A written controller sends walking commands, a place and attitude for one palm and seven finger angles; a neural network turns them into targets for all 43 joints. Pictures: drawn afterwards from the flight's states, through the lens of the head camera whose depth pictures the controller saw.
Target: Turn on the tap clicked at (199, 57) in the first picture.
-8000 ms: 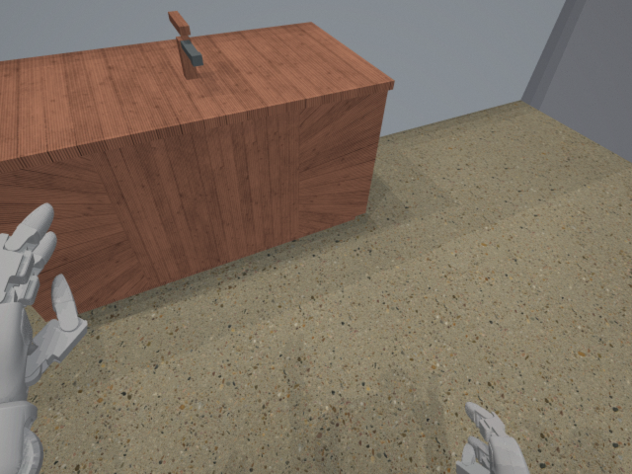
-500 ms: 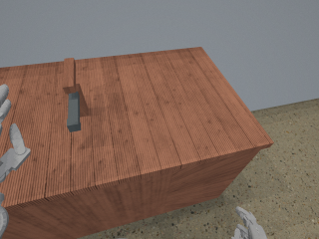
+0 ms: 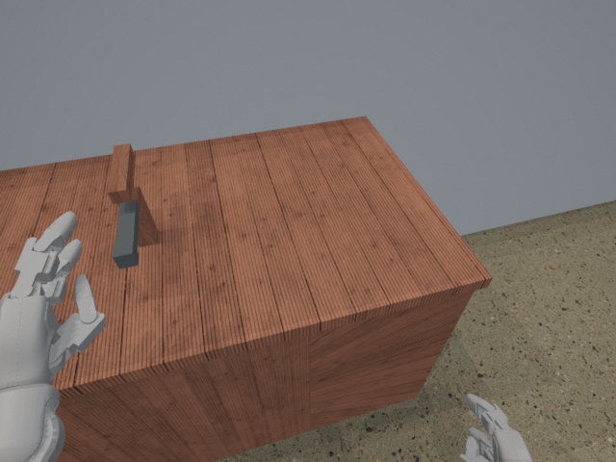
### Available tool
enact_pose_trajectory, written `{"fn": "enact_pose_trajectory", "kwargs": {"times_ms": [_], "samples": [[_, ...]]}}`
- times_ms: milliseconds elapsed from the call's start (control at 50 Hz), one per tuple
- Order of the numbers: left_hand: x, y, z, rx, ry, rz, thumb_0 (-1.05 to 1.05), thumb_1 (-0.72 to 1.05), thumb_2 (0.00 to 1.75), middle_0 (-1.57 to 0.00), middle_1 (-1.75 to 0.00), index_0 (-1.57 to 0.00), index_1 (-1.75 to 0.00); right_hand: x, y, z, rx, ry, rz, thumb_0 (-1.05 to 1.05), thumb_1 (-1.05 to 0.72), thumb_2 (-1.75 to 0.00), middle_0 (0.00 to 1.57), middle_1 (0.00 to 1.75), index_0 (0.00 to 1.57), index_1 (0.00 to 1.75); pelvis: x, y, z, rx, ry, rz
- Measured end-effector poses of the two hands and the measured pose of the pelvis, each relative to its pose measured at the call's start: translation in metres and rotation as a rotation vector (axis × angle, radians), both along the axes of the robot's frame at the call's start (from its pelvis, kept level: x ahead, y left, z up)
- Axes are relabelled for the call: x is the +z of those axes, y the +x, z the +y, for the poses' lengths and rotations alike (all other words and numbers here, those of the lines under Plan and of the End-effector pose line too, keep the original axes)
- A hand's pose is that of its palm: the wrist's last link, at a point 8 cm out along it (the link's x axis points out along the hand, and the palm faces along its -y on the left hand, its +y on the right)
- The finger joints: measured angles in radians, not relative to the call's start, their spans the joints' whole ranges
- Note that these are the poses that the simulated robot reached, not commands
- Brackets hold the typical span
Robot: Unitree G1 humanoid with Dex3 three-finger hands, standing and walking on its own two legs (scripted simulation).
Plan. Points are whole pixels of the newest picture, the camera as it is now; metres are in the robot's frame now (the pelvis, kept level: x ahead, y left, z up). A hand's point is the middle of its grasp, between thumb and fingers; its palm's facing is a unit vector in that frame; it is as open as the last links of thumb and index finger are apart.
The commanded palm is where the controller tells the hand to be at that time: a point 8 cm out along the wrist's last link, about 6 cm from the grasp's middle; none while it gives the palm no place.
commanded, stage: come to a stop and stand still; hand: left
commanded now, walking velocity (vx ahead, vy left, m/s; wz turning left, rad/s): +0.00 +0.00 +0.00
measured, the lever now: (126, 255) +0.38 +0.32 +0.04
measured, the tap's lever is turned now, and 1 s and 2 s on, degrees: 0 0 0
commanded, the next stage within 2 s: look again from close up in 1.08 s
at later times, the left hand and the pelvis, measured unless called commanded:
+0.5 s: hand (89, 332) +0.20 +0.25 +0.14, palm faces +0.30 -0.88 -0.35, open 7.4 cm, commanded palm +0.14 +0.28 +0.18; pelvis -0.04 +0.01 -0.01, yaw -4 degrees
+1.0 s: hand (66, 300) +0.21 +0.26 +0.17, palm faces +0.36 -0.87 -0.33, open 7.4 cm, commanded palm +0.16 +0.30 +0.18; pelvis -0.01 +0.03 +0.01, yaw -1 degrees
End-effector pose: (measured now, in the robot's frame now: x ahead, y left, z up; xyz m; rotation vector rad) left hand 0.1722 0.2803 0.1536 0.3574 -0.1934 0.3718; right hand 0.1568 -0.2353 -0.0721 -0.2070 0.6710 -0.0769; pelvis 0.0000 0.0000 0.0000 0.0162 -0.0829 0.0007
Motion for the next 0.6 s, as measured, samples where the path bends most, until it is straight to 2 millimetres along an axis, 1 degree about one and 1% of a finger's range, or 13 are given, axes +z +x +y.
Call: {"fn": "enact_pose_trajectory", "kwargs": {"times_ms": [40,80,120,220,260,280,320,380,440,480,500,540,600], "samples": [[-0.013,-0.005,-0.017,-0.053,-0.039,0.022,0.02,0.9,0.9,-0.21,-0.3,-0.2,-0.3,0.009,-0.008,-0.005,-0.002,-0.04,0.009,0.02,-0.91,-0.9,0.2,0.3,0.2,0.3,0.002,-0.004,-0.005,-0.005,0.002,0.002],[-0.01,-0.007,-0.023,-0.086,-0.026,-0.002,0.02,0.89,0.89,-0.21,-0.3,-0.21,-0.3,0.016,-0.014,-0.008,0.001,-0.075,0.007,0.02,-0.91,-0.9,0.2,0.3,0.19,0.3,0.002,-0.01,-0.008,-0.009,-0.001,0.005],[0.005,-0.007,-0.02,-0.097,0.027,-0.059,0.02,0.89,0.89,-0.22,-0.3,-0.21,-0.3,0.021,-0.018,-0.009,0.003,-0.09,-0.004,0.02,-0.91,-0.9,0.2,0.3,0.19,0.3,0.002,-0.017,-0.01,-0.018,-0.007,0.005],[0.06,-0.009,-0.004,-0.072,0.196,-0.254,0.02,0.89,0.89,-0.22,-0.3,-0.22,-0.3,0.019,-0.024,-0.005,0.002,-0.07,-0.029,0.02,-0.91,-0.9,0.2,0.3,0.2,0.3,0.001,-0.03,-0.009,-0.032,-0.017,0.002],[0.071,-0.011,-0.002,-0.071,0.22,-0.291,0.02,0.89,0.89,-0.22,-0.3,-0.21,-0.3,0.015,-0.028,-0.001,-0.004,-0.049,-0.027,0.02,-0.91,-0.9,0.2,0.3,0.2,0.3,0.0,-0.032,-0.006,-0.036,-0.02,0.006],[0.072,-0.012,-0.002,-0.076,0.221,-0.292,0.02,0.89,0.89,-0.22,-0.3,-0.21,-0.3,0.013,-0.031,0.001,-0.01,-0.041,-0.023,0.02,-0.91,-0.9,0.2,0.3,0.2,0.3,0.0,-0.033,-0.004,-0.039,-0.021,0.008],[0.065,-0.012,-0.002,-0.093,0.198,-0.264,0.01,0.89,0.89,-0.21,-0.3,-0.21,-0.3,0.009,-0.039,0.004,-0.027,-0.028,-0.005,0.02,-0.91,-0.9,0.2,0.3,0.2,0.3,-0.001,-0.033,0.0,-0.048,-0.02,0.014],[0.038,-0.01,0.0,-0.115,0.125,-0.17,0.01,0.9,0.9,-0.21,-0.3,-0.21,-0.3,0.002,-0.053,0.009,-0.059,-0.025,0.023,0.02,-0.9,-0.9,0.2,0.3,0.2,0.3,-0.003,-0.032,0.007,-0.062,-0.03,0.025],[0.008,-0.008,0.005,-0.118,0.071,-0.074,0.01,0.9,0.89,-0.21,-0.3,-0.21,-0.3,-0.001,-0.069,0.015,-0.078,-0.031,0.058,0.02,-0.91,-0.9,0.2,0.3,0.2,0.3,-0.004,-0.037,0.01,-0.069,-0.021,0.011],[-0.002,-0.009,0.008,-0.112,0.064,-0.042,0.01,0.89,0.89,-0.21,-0.3,-0.21,-0.3,-0.002,-0.078,0.019,-0.079,-0.031,0.074,0.02,-0.91,-0.9,0.2,0.3,0.2,0.3,-0.005,-0.04,0.011,-0.07,-0.012,0.002],[-0.003,-0.009,0.01,-0.108,0.069,-0.036,0.02,0.89,0.89,-0.21,-0.3,-0.21,-0.3,-0.003,-0.081,0.02,-0.078,-0.028,0.081,0.02,-0.91,-0.9,0.2,0.3,0.2,0.3,-0.006,-0.04,0.012,-0.064,-0.011,0.001],[0.004,-0.011,0.011,-0.102,0.096,-0.052,0.02,0.89,0.89,-0.22,-0.3,-0.21,-0.3,-0.005,-0.084,0.023,-0.066,-0.02,0.096,0.02,-0.9,-0.9,0.2,0.3,0.2,0.3,-0.006,-0.039,0.012,-0.049,-0.011,0.007],[0.028,-0.016,0.011,-0.098,0.157,-0.147,0.02,0.89,0.89,-0.22,-0.3,-0.21,-0.3,-0.008,-0.08,0.027,-0.028,-0.014,0.116,0.02,-0.9,-0.9,0.2,0.3,0.2,0.3,-0.005,-0.038,0.012,-0.037,-0.033,0.022]]}}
